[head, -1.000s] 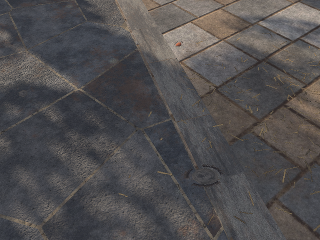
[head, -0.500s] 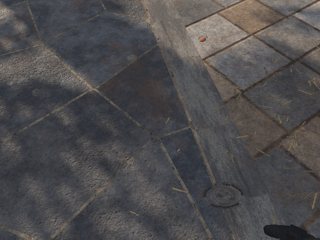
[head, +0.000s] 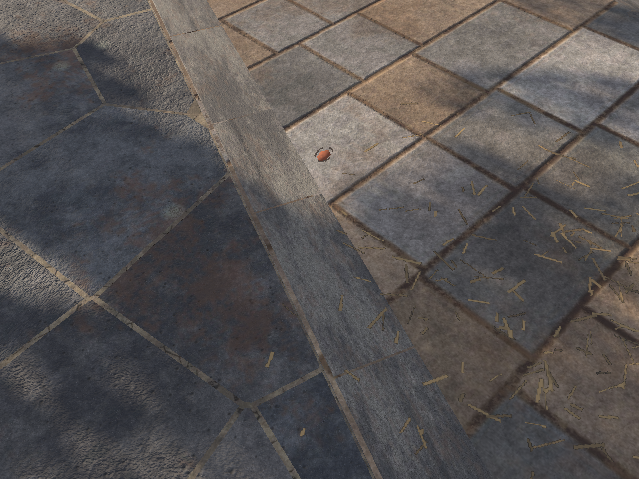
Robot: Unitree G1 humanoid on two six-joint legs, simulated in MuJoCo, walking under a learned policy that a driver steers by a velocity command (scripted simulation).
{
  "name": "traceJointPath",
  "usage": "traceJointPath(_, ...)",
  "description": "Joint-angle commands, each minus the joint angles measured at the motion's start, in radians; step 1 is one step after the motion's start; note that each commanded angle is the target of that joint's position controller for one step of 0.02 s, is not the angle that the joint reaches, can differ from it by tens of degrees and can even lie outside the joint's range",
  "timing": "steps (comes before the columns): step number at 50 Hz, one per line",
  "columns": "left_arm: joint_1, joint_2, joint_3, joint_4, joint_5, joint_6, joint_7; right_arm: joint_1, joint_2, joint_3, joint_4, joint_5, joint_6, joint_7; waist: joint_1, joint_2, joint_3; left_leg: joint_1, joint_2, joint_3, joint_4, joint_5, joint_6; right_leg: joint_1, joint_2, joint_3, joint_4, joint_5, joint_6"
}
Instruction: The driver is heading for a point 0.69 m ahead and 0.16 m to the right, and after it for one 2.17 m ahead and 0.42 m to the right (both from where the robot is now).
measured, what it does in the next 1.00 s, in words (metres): walks ahead: right foot, then left foot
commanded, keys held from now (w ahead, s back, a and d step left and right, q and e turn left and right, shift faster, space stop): w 0.56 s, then w+e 0.32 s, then e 0.12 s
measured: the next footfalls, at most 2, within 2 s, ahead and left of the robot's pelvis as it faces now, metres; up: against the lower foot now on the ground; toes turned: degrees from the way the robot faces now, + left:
right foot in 0.14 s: +0.28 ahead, -0.15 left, +0.00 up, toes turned -3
left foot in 0.70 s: +0.59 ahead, +0.09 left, +0.00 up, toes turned +0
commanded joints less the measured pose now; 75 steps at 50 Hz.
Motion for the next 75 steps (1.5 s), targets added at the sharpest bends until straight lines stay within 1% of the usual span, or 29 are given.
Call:
traceJointPath(1,-0.14,0.041,-0.005,-0.091,-0.008,-0.017,-0.022,0.047,-0.167,-0.032,-0.025,0.008,0.002,-0.007,-0.01,0.08,0.096,-0.017,0.291,-0.132,-0.044,0.201,0.15,0.006,0.035,-0.03,-0.096,-0.007,-0.005)
traceJointPath(5,-0.076,0.095,0.01,-0.101,-0.01,-0.03,-0.041,0.027,-0.194,-0.045,-0.024,0.01,0.023,-0.012,0.06,0.121,0.047,0.075,0.333,-0.135,0.095,0.443,0.115,0.153,0.086,-0.055,-0.166,-0.152,-0.061)
traceJointPath(7,0.249,0.194,0.057,-0.01,-0.001,-0.031,-0.031,-0.006,-0.154,-0.029,-0.048,-0.003,0.029,-0.011,0.209,0.089,-0.162,-0.075,0.237,-0.052,0.488,0.59,0.06,0.615,0.076,-0.032,-0.146,-0.123,-0.132)
traceJointPath(8,0.394,0.298,0.082,0.019,0.024,-0.026,-0.025,0.09,-0.054,0.0,-0.07,-0.008,0.014,-0.005,0.193,-0.125,-0.328,-0.469,0.093,0.006,0.898,0.219,-0.01,1.025,-0.185,0.385,-0.178,-0.24,-0.269)
traceJointPath(9,0.416,0.255,0.066,0.026,0.016,-0.023,-0.029,0.107,-0.041,0.01,-0.055,0.005,-0.014,0.002,0.191,-0.24,-0.426,-0.657,0.011,-0.126,1.097,-0.319,-0.018,1.131,-0.281,0.734,-0.352,-0.327,-0.338)
traceJointPath(10,0.341,0.186,0.043,0.016,0.007,-0.025,-0.03,0.023,-0.141,-0.017,-0.075,0.03,-0.032,0.007,0.185,-0.17,-0.293,-0.759,0.08,-0.176,1.178,-0.288,0.004,1.035,-0.245,0.619,-0.361,-0.353,-0.282)
traceJointPath(13,0.139,0.09,0.012,-0.019,0.022,-0.029,-0.036,-0.096,-0.138,-0.032,-0.101,0.014,-0.022,-0.008,0.093,-0.024,-0.067,-0.66,0.209,-0.13,1.022,-0.073,0.016,0.622,-0.121,0.266,-0.441,-0.14,-0.205)
traceJointPath(18,0.194,0.123,0.021,0.026,0.023,-0.036,-0.026,-0.122,-0.089,-0.035,-0.114,0.002,0.022,-0.014,0.057,-0.017,0.003,-0.666,0.231,-0.117,0.84,0.075,-0.014,0.528,-0.087,0.134,-0.541,-0.039,-0.225)
traceJointPath(30,0.377,0.146,0.03,0.12,-0.002,0.0,0.008,-0.486,-0.074,-0.022,-0.241,0.009,-0.005,0.028,0.15,-0.02,0.108,-0.709,0.161,-0.075,0.339,0.265,-0.009,0.739,-0.113,0.059,-0.497,-0.041,-0.179)
traceJointPath(33,0.34,0.174,0.041,0.113,-0.006,0.014,0.014,-0.41,-0.118,-0.038,-0.234,0.011,-0.022,0.035,0.087,-0.052,0.06,-0.537,0.117,-0.055,0.29,0.163,0.013,0.752,-0.124,0.091,-0.394,0.123,-0.157)
traceJointPath(35,0.298,0.141,0.026,0.091,0.002,0.018,0.012,-0.114,-0.206,-0.082,-0.152,0.003,-0.029,0.021,-0.052,-0.035,-0.13,-0.088,0.12,-0.059,0.309,0.184,0.064,0.603,-0.026,0.032,-0.063,0.256,-0.104)
traceJointPath(36,0.359,0.062,0.004,0.065,0.014,0.009,0.009,0.049,-0.298,-0.106,-0.126,-0.019,-0.027,0.01,-0.061,0.131,-0.303,0.309,0.372,-0.372,0.317,0.126,0.161,0.265,0.096,-0.035,0.317,-0.08,-0.041)
traceJointPath(37,0.426,-0.003,-0.016,0.075,-0.006,-0.01,0.005,0.078,-0.279,-0.096,-0.115,-0.014,-0.019,0.013,-0.036,0.345,-0.431,0.456,0.516,-0.75,0.158,-0.01,0.249,0.037,0.197,0.044,0.572,-0.653,-0.015)
traceJointPath(38,0.359,0.112,0.015,0.069,-0.033,-0.021,0.005,0.024,-0.199,-0.072,-0.125,-0.007,-0.019,0.012,-0.044,0.247,-0.318,0.355,0.478,-0.681,0.119,-0.097,0.203,-0.049,0.134,0.127,0.673,-0.629,-0.028)
traceJointPath(39,0.28,0.134,0.021,0.041,-0.041,-0.022,0.008,-0.056,-0.156,-0.06,-0.142,-0.005,-0.018,0.008,-0.025,0.195,-0.189,0.21,0.455,-0.526,0.1,-0.083,0.16,-0.083,0.082,0.09,0.676,-0.545,-0.04)
traceJointPath(40,0.24,0.124,0.024,0.032,-0.03,-0.017,0.014,-0.131,-0.128,-0.05,-0.148,-0.011,-0.022,0.011,0.008,0.118,-0.109,0.051,0.42,-0.421,0.057,-0.03,0.139,-0.039,0.038,0.076,0.628,-0.456,-0.041)
traceJointPath(42,0.268,0.087,0.035,0.037,-0.02,0.013,0.017,-0.197,-0.086,-0.041,-0.142,-0.025,-0.029,0.014,0.071,0.149,-0.04,-0.125,0.362,-0.265,-0.012,0.044,0.114,0.07,-0.011,0.085,0.553,-0.37,-0.047)
traceJointPath(45,0.253,0.053,0.037,0.016,-0.021,0.047,0.018,-0.201,-0.108,-0.05,-0.126,-0.027,-0.034,0.003,0.097,0.121,0.021,-0.196,0.348,-0.12,-0.059,0.221,0.124,0.06,-0.017,0.077,0.5,-0.307,-0.037)
traceJointPath(52,0.066,0.027,0.024,-0.082,0.009,0.051,-0.019,-0.19,-0.179,-0.064,-0.133,-0.02,0.003,-0.048,0.067,0.097,0.028,-0.164,0.307,0.132,0.02,0.598,0.104,0.127,0.044,-0.055,0.082,-0.029,-0.002)
traceJointPath(58,0.115,0.12,0.057,-0.138,0.011,0.062,-0.055,-0.213,-0.229,-0.087,-0.154,0.025,0.053,-0.064,0.121,0.13,-0.044,0.01,0.355,0.136,0.304,0.776,0.05,0.246,0.13,-0.116,-0.085,-0.212,-0.078)
traceJointPath(59,0.221,0.163,0.08,-0.112,0.011,0.056,-0.05,-0.214,-0.212,-0.082,-0.16,0.026,0.06,-0.062,0.172,0.086,-0.096,-0.018,0.303,0.159,0.48,0.722,0.011,0.394,0.175,-0.126,-0.187,-0.115,-0.109)
traceJointPath(60,0.277,0.261,0.109,-0.114,0.016,0.054,-0.027,-0.163,-0.181,-0.07,-0.17,-0.004,0.058,-0.054,0.18,-0.07,-0.16,-0.206,0.233,0.171,0.751,0.396,-0.061,0.612,0.06,0.059,-0.204,0.307,-0.166)
traceJointPath(61,0.248,0.334,0.111,-0.137,0.028,0.059,-0.011,-0.103,-0.078,-0.04,-0.201,-0.064,0.05,-0.037,0.074,-0.265,-0.236,-0.537,0.049,0.102,1.083,-0.482,-0.126,0.856,-0.159,0.423,-0.124,0.803,-0.331)
traceJointPath(62,0.252,0.307,0.094,-0.175,0.035,0.054,-0.024,-0.069,-0.114,-0.039,-0.204,-0.031,0.036,-0.019,0.102,-0.171,-0.439,-0.605,0.029,-0.131,1.236,-0.536,-0.125,0.939,-0.252,0.614,-0.201,0.643,-0.459)
traceJointPath(63,0.205,0.257,0.086,-0.195,0.033,0.052,-0.029,-0.162,-0.16,-0.049,-0.229,0.015,0.034,-0.014,0.124,-0.08,-0.362,-0.689,0.053,-0.15,1.236,-0.42,-0.104,0.862,-0.208,0.555,-0.271,0.343,-0.421)
traceJointPath(65,0.082,0.179,0.064,-0.211,-0.001,0.061,-0.013,-0.237,-0.169,-0.057,-0.223,-0.003,0.054,-0.038,0.085,0.031,-0.163,-0.676,0.128,-0.148,1.073,-0.261,-0.094,0.6,-0.1,0.389,-0.324,0.038,-0.288)
traceJointPath(66,0.057,0.164,0.057,-0.22,0.005,0.068,-0.005,-0.239,-0.18,-0.063,-0.227,-0.013,0.069,-0.047,0.063,0.005,-0.13,-0.613,0.133,-0.145,1.01,-0.229,-0.092,0.495,-0.066,0.35,-0.34,-0.009,-0.265)
traceJointPath(68,0.059,0.171,0.057,-0.232,0.03,0.069,0.004,-0.205,-0.16,-0.062,-0.221,-0.019,0.083,-0.05,0.046,-0.029,-0.138,-0.532,0.116,-0.12,0.935,-0.178,-0.095,0.421,-0.035,0.297,-0.348,0.041,-0.253)
traceJointPath(75,0.073,0.17,0.047,-0.233,0.032,0.08,0.027,-0.245,-0.133,-0.049,-0.232,-0.011,0.099,-0.06,0.082,-0.085,-0.137,-0.471,0.122,-0.121,0.694,-0.089,-0.121,0.393,-0.016,0.286,-0.373,-0.238,-0.222)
